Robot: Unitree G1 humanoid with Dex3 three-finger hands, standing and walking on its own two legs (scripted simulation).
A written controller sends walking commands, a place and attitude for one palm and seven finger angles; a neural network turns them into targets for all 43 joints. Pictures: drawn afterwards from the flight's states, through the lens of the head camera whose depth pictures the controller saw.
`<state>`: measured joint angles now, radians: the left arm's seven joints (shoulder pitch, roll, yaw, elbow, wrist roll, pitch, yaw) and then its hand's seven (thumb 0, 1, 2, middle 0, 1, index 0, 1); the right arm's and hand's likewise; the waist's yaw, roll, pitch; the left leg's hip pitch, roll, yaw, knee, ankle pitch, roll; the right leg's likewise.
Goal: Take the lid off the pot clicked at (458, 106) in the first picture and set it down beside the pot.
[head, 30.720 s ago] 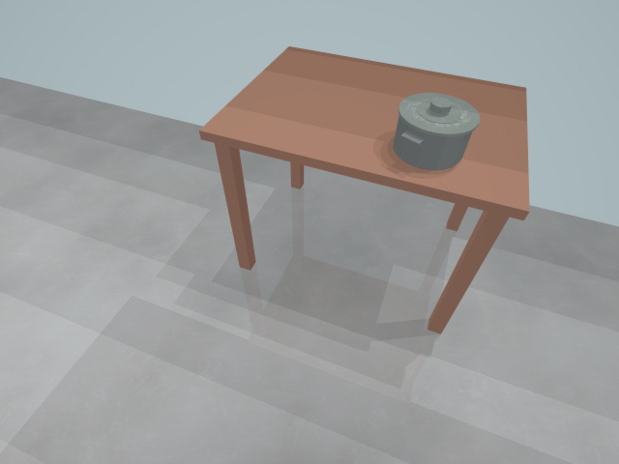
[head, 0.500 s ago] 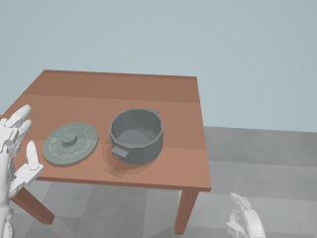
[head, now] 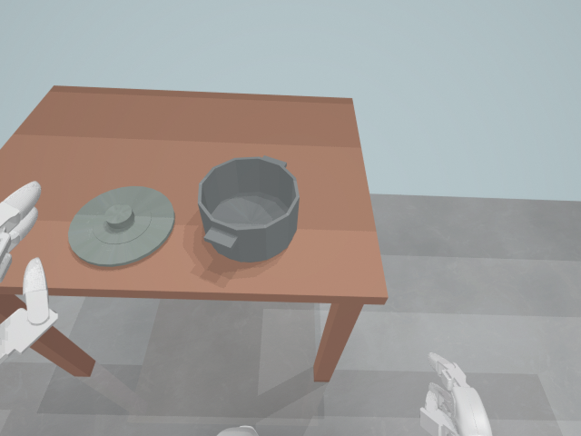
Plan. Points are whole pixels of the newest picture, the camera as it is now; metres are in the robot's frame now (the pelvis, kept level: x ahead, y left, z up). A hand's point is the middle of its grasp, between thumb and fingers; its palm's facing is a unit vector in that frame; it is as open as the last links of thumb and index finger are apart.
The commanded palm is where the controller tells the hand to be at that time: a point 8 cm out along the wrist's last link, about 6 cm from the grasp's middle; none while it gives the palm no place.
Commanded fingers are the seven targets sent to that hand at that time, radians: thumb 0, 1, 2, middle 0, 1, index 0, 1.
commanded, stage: step back with the hand held close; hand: left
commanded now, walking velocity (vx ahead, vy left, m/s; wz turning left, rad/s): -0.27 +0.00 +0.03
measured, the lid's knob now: (119, 216) +0.48 +0.37 -0.07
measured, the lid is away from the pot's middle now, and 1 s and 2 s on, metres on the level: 0.25 0.25 0.25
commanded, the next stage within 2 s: stop stepping back and stand still in 0.72 s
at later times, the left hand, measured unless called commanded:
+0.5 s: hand (22, 392) +0.12 +0.23 +0.18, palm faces +0.25 -0.86 -0.45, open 7.4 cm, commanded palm +0.05 +0.29 +0.19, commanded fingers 0.00 0.90 0.90 -0.20 -0.30 -0.20 -0.30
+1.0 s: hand out of the picture -0.01 +0.25 +0.18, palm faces +0.22 -0.79 -0.57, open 7.4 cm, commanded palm -0.07 +0.31 +0.19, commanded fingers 0.00 0.90 0.90 -0.20 -0.30 -0.20 -0.30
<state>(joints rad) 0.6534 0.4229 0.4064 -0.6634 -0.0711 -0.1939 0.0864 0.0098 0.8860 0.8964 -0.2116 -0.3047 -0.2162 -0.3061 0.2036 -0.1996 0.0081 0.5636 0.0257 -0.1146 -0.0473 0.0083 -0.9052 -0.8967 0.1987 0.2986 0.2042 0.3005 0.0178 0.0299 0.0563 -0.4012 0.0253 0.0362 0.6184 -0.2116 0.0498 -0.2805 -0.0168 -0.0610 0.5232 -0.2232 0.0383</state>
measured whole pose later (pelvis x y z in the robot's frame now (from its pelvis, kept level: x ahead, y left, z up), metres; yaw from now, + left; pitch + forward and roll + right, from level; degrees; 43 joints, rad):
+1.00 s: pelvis -0.21 +0.03 -0.02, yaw -2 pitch +1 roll -3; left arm 0.73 0.56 0.54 -0.82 -0.08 -0.20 0.11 0.01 0.89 0.90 -0.21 -0.30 -0.21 -0.31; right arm 0.23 -0.13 0.00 0.54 0.01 -0.11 0.01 0.01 -0.90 -0.90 0.20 0.30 0.21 0.30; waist -0.04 -0.05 0.03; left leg -0.60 0.04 0.01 0.70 -0.14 0.03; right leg -0.29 0.03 -0.04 0.76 -0.45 0.00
